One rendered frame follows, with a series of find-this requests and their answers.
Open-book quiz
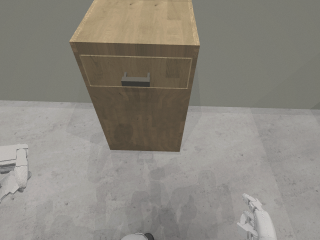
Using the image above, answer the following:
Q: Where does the cabinet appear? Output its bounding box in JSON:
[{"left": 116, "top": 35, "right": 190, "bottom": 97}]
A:
[{"left": 69, "top": 0, "right": 200, "bottom": 152}]

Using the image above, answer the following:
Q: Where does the handle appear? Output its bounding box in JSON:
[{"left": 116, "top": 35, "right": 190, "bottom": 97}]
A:
[{"left": 121, "top": 72, "right": 150, "bottom": 87}]

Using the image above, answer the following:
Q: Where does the left robot hand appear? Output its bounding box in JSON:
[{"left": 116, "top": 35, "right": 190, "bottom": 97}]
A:
[{"left": 0, "top": 143, "right": 32, "bottom": 203}]

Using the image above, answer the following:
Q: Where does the right robot hand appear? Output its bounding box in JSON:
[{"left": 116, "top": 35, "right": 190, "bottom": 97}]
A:
[{"left": 237, "top": 193, "right": 277, "bottom": 240}]

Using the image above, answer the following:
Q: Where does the drawer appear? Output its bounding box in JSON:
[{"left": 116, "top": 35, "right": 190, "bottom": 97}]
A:
[{"left": 80, "top": 54, "right": 191, "bottom": 88}]

